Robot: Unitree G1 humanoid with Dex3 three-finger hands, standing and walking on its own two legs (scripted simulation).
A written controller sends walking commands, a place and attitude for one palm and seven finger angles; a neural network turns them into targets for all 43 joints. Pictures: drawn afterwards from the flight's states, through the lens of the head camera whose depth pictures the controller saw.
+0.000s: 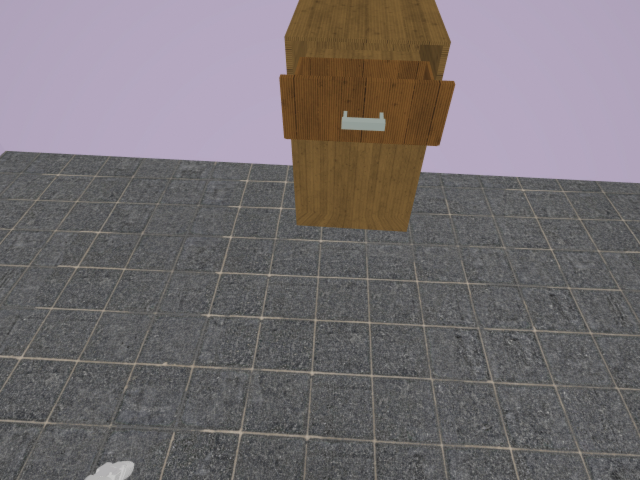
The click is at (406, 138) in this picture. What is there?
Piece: drawer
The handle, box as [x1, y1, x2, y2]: [341, 111, 385, 130]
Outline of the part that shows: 341,128 384,130 385,121 383,118 383,114 381,112 378,118 347,117 346,111 344,111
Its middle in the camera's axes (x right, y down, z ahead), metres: +0.11 -0.32 +1.03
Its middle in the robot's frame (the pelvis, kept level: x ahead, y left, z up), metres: +0.99 -0.06 -0.06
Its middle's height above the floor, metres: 0.71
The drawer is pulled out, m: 0.26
